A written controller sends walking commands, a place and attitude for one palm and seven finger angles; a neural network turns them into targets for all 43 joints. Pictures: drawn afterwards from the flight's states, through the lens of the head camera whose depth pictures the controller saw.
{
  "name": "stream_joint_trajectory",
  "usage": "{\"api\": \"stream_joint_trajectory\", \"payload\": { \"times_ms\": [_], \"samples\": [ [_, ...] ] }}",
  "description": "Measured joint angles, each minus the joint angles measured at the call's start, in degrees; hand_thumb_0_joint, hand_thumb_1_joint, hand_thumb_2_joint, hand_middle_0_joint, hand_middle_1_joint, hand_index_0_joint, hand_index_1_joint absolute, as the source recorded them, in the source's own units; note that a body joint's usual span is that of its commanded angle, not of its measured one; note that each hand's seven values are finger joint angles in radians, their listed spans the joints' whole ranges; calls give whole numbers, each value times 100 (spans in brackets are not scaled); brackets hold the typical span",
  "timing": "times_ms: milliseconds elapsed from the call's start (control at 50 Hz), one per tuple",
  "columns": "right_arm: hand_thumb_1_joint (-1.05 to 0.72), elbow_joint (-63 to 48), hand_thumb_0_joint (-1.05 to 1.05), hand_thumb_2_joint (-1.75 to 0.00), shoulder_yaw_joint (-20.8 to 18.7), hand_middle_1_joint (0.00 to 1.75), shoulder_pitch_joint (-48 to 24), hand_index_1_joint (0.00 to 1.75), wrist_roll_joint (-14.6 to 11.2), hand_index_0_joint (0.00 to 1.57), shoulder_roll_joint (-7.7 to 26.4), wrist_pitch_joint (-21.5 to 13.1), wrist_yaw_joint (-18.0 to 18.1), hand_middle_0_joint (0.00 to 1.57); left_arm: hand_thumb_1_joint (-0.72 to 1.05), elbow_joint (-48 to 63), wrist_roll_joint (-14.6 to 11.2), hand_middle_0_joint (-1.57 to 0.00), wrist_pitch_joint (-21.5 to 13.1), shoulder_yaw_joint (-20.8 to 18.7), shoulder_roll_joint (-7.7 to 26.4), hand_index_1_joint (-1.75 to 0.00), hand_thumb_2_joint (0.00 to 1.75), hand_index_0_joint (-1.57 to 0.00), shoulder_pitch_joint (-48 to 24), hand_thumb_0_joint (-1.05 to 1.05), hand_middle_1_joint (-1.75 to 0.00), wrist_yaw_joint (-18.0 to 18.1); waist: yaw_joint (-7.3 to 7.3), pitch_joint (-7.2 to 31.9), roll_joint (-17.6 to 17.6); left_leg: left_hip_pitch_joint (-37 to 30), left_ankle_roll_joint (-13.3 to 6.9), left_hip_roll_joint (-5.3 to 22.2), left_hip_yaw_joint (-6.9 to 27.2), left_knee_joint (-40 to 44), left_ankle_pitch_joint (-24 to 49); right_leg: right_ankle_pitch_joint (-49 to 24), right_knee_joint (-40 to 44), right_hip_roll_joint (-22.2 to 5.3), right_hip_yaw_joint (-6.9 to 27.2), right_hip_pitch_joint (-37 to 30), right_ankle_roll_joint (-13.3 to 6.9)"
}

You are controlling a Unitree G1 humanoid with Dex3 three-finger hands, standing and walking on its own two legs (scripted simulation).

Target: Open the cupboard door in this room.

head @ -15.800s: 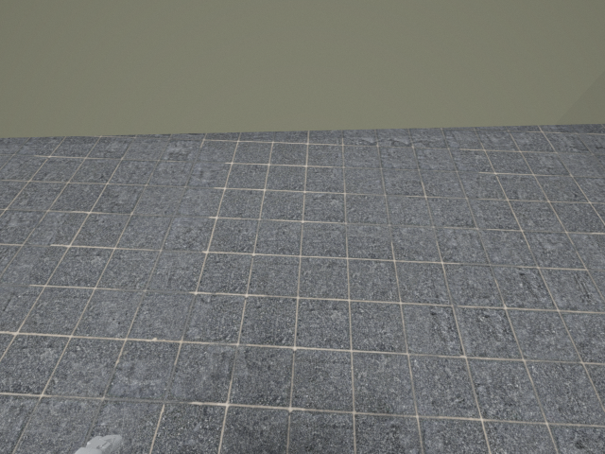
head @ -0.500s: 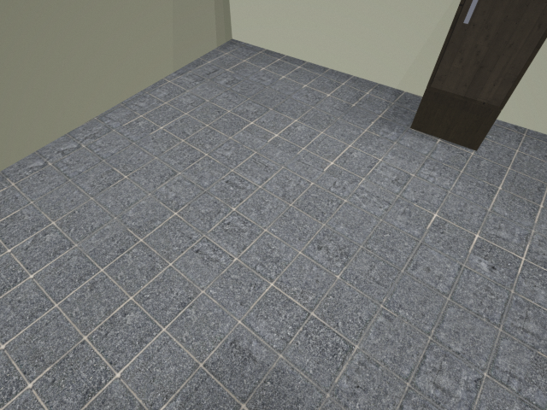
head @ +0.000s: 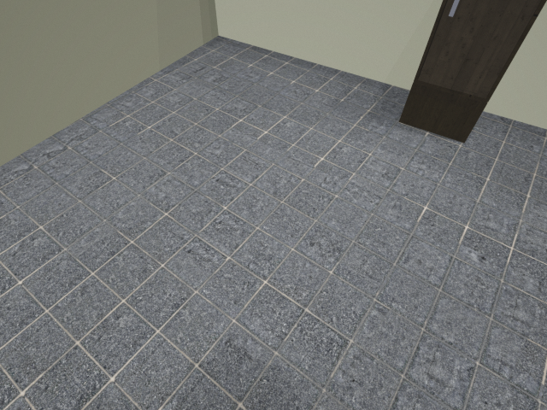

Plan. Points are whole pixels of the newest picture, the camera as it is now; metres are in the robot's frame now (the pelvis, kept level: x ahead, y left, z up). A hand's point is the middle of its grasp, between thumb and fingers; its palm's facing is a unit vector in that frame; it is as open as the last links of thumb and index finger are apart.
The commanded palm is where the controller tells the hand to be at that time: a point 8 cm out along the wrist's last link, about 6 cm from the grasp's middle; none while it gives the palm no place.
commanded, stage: turn or walk to find it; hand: left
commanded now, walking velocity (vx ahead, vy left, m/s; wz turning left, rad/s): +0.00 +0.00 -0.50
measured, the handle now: out of the picture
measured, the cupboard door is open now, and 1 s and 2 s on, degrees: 0 0 0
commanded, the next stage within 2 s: stand and wait in 0.22 s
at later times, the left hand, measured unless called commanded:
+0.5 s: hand out of the picture +0.09 +0.20 -0.16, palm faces +0.00 -0.97 -0.26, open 7.4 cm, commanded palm none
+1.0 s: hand out of the picture +0.04 +0.23 -0.16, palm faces +0.01 -0.95 -0.31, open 7.4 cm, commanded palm none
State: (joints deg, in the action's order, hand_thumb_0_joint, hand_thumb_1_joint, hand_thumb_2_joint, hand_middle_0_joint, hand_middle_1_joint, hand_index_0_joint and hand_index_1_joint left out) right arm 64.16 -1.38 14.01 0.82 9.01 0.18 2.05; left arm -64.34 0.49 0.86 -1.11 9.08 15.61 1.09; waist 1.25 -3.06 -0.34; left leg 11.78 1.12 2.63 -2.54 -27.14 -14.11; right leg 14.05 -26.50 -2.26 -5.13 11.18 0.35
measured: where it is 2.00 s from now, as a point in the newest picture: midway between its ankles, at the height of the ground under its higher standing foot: outside the picture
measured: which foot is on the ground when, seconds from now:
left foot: down 0.00-1.00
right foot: down 0.00-1.00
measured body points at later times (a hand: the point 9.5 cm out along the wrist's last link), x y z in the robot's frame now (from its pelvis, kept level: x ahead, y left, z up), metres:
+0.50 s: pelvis +0.01 +0.00 +0.00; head +0.02 +0.00 +0.45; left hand +0.09 +0.25 -0.14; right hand +0.03 -0.26 -0.15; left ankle +0.00 +0.13 -0.74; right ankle +0.00 -0.12 -0.74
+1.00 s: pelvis +0.01 -0.01 +0.01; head +0.02 -0.01 +0.46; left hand +0.04 +0.28 -0.13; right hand +0.09 -0.29 -0.13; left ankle +0.00 +0.13 -0.74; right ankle +0.00 -0.12 -0.74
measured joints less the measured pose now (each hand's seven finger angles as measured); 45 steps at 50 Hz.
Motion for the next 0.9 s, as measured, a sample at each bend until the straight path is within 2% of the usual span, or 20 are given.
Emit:
{"api": "stream_joint_trajectory", "payload": {
  "times_ms": [200, 320, 480, 580, 640, 700, 760, 860, 900],
  "samples": [
    [-91, -380, 0, -90, -140, 30, -218, 30, 26, 20, 97, 40, 14, 20, 91, 345, 62, -20, 136, -187, 186, -30, 90, -20, -197, 0, -30, -94, -55, -128, 13, 383, 1, 179, -393, -581, -324, 222, -715, 141, 418, 645, -27],
    [-91, -224, 0, -90, -92, 30, -172, 30, 4, 20, 196, 11, -38, 20, 91, 378, 50, -20, -110, -67, 263, -30, 90, -19, -400, 0, -30, -57, -133, 26, -51, 243, 59, 148, -282, -444, -279, 247, -575, 117, 304, 444, -76],
    [-91, -32, 0, -90, -22, 30, -185, 30, 7, 20, 385, -62, -125, 20, 91, 321, 6, -20, -151, 18, 449, -30, 89, -20, -730, 0, -30, -42, -180, 120, 42, -97, 23, 14, -133, 78, -26, 84, -103, 11, 134, 37, -13],
    [-91, -99, 0, -90, -7, 30, -214, 30, 25, 20, 402, 26, -133, 20, 91, 420, -1, -20, -96, 12, 466, -30, 90, -20, -780, 0, -30, 13, -142, 96, 40, 25, 13, -58, 20, 18, -16, 136, -160, -67, -16, 84, 9],
    [-91, -51, 0, -90, 35, 30, -305, 30, 15, 20, 396, -12, -155, 20, 91, 309, 7, -20, -143, 59, 479, -30, 90, -20, -681, 0, -30, -37, -82, 48, 19, -90, 15, -40, -5, 128, 16, 82, -36, -40, 5, -20, -7],
    [-91, -30, 0, -90, 54, 30, -401, 30, -2, 20, 435, -65, -166, 20, 91, 150, 4, -20, -155, 87, 526, -30, 90, -20, -575, 0, -30, -76, -81, 31, -3, -230, 20, -20, -32, 279, 71, 2, 135, -9, 24, -158, -12],
    [-91, -61, 0, -90, 51, 30, -460, 30, -8, 20, 493, -64, -154, 20, 91, 77, -2, -20, -122, 71, 573, -30, 89, -20, -520, 0, -30, -56, -84, 24, -9, -265, 25, -35, 2, 324, 103, -9, 174, -22, -12, -209, -5],
    [-91, -43, 0, -90, 45, 30, -600, 30, -9, 20, 638, -58, -139, 20, 91, -1, 6, -20, -137, 67, 671, -30, 89, -20, -435, 0, -30, -83, 21, 13, -33, -394, 33, 7, -61, 455, 147, -96, 336, 31, 45, -316, -20],
    [-91, -54, 0, -90, 47, 30, -641, 30, -12, 20, 704, -70, -141, 20, 91, -45, 6, -20, -143, 69, 721, -30, 89, -20, -435, 0, -30, -97, 8, 10, -32, -437, 36, 14, -68, 520, 175, -136, 414, 43, 49, -364, -23]
  ]
}}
